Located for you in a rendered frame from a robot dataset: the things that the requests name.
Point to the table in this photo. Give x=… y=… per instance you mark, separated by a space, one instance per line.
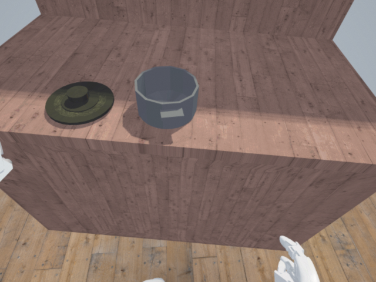
x=282 y=143

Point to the left robot hand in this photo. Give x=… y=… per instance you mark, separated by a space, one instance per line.
x=5 y=167

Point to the right robot hand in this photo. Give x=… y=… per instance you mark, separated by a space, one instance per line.
x=301 y=270

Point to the pot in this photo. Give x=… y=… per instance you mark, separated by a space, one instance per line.
x=166 y=96

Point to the lid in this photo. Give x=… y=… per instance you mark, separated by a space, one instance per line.
x=60 y=109

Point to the knob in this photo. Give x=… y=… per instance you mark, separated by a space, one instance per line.
x=78 y=94

